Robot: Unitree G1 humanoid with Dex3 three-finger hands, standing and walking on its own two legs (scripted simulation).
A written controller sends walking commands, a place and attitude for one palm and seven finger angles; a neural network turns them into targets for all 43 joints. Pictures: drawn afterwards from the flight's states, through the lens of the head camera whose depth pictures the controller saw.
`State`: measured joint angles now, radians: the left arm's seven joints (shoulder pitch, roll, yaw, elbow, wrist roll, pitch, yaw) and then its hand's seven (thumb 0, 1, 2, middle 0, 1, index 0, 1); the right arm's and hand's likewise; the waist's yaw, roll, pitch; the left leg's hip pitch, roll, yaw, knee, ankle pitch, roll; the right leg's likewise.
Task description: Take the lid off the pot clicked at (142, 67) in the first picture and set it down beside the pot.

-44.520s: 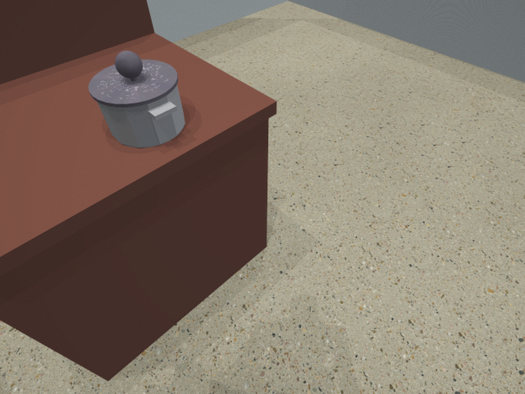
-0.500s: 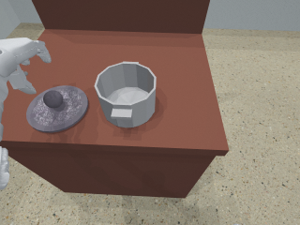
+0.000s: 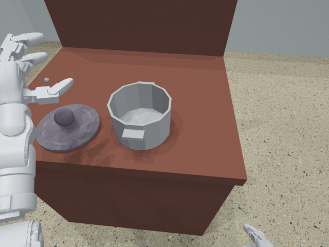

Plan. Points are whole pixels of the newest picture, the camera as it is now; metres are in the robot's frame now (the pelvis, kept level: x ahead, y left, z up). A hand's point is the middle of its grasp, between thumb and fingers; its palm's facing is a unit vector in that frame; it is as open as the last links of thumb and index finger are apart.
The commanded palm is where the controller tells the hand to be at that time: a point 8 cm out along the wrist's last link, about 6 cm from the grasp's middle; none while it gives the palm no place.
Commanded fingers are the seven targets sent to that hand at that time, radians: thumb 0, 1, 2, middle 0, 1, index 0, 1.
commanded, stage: draw the hand back to the body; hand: left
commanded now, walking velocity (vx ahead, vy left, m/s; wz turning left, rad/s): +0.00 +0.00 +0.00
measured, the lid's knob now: (64, 117) +0.45 +0.32 +0.04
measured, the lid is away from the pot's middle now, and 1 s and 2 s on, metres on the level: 0.23 0.23 0.23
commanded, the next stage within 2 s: step back with the hand held close in 1.44 s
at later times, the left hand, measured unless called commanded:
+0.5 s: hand (28, 121) +0.28 +0.25 +0.22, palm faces +0.49 -0.84 -0.22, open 8.4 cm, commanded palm +0.22 +0.28 +0.23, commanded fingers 0.00 0.83 0.88 -0.21 -0.34 -0.21 -0.34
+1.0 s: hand (5, 170) +0.19 +0.25 +0.21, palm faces +0.49 -0.83 -0.26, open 7.4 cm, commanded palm +0.13 +0.28 +0.22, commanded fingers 0.00 0.90 0.90 -0.20 -0.30 -0.20 -0.30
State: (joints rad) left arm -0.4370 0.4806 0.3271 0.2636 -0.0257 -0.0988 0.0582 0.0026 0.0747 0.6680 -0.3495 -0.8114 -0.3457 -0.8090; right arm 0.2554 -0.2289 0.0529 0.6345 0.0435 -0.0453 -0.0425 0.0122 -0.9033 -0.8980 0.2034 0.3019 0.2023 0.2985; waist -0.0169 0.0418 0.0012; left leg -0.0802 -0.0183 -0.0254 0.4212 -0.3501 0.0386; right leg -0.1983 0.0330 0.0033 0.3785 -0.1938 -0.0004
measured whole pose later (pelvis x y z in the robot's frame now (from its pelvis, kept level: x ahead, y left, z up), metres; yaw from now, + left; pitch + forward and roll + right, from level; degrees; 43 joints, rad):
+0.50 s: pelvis -0.02 -0.03 +0.00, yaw +1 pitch -2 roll -1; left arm -0.13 0.41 0.37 -0.02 -0.11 -0.06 0.10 0.01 0.61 0.82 -0.26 -0.48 -0.25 -0.48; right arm 0.14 -0.24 0.03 0.67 0.05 -0.08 -0.05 0.02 -0.91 -0.90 0.20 0.30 0.20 0.30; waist 0.03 0.06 0.01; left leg -0.06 0.00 -0.04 0.43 -0.33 0.01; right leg -0.18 0.05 -0.02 0.40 -0.18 -0.03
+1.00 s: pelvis -0.04 -0.01 +0.00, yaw +0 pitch -5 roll -1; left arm 0.18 0.36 0.37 -0.30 -0.11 -0.09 0.11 0.02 0.89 0.90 -0.21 -0.30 -0.21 -0.30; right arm 0.17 -0.23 0.02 0.69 0.03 -0.14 -0.04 0.02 -0.90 -0.90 0.20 0.30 0.20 0.30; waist 0.04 0.07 0.03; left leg -0.04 -0.01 -0.02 0.45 -0.31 0.03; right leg -0.15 0.03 -0.01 0.38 -0.15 -0.02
